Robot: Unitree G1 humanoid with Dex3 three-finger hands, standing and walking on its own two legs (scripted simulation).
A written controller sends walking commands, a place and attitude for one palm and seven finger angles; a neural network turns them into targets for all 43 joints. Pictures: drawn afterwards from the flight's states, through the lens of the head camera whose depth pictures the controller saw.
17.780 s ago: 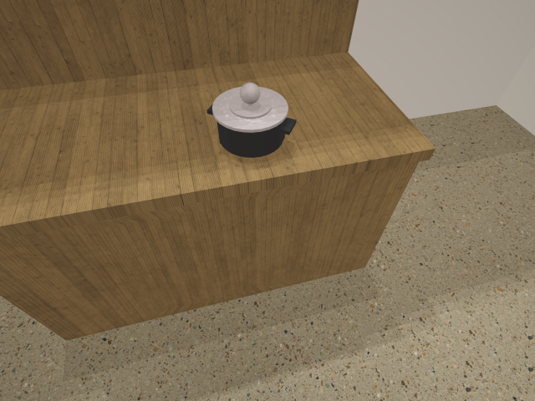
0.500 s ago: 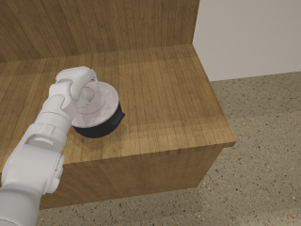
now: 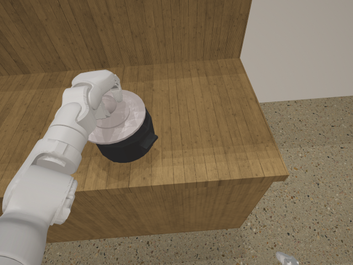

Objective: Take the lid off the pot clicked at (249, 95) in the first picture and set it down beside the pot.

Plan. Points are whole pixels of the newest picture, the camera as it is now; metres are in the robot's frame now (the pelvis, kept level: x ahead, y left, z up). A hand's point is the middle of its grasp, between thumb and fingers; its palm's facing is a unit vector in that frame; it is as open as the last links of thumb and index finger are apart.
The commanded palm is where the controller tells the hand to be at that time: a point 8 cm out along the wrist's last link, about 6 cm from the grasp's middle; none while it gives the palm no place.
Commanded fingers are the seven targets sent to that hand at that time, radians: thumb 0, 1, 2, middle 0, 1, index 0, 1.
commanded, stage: lift the lid straight up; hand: left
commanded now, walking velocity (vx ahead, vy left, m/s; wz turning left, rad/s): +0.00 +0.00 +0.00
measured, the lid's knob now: (106, 104) +0.49 +0.17 +0.09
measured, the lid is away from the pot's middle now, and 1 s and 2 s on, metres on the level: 0.02 0.01 0.08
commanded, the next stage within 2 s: move the lid sideways beside the pot in 1.28 s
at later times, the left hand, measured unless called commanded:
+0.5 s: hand (100, 89) +0.46 +0.16 +0.16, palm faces -0.27 -0.05 -0.96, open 7.8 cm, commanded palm +0.46 +0.17 +0.23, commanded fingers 0.00 0.55 1.04 -0.85 -1.06 -0.87 -1.07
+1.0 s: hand (100, 73) +0.47 +0.15 +0.20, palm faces -0.25 -0.04 -0.97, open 7.8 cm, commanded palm +0.46 +0.16 +0.28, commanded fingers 0.00 0.55 1.04 -0.85 -1.06 -0.87 -1.07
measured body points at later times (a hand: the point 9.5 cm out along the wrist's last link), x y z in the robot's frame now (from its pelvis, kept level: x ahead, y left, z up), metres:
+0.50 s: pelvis -0.01 +0.00 +0.00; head +0.03 -0.04 +0.45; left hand +0.47 +0.16 +0.21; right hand +0.09 -0.26 -0.14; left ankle -0.02 +0.11 -0.74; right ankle -0.02 -0.15 -0.74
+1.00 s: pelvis -0.01 +0.00 +0.00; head +0.02 -0.04 +0.45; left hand +0.48 +0.15 +0.25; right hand +0.09 -0.26 -0.13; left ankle -0.02 +0.11 -0.74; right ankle -0.02 -0.15 -0.74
